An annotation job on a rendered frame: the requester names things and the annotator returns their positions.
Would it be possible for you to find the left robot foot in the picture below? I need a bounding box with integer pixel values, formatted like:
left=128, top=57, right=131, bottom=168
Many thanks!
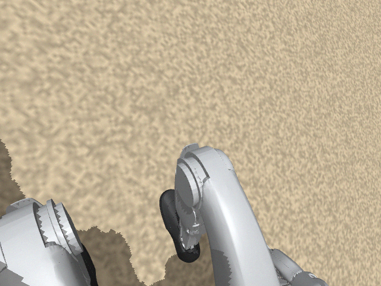
left=81, top=244, right=98, bottom=286

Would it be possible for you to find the right robot arm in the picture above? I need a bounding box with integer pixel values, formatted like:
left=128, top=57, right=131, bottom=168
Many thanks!
left=292, top=271, right=328, bottom=286

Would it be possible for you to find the right robot foot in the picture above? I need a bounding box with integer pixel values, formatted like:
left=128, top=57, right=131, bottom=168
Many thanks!
left=160, top=189, right=200, bottom=263

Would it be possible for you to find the right robot hand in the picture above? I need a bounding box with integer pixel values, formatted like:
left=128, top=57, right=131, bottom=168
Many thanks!
left=267, top=245, right=304, bottom=286

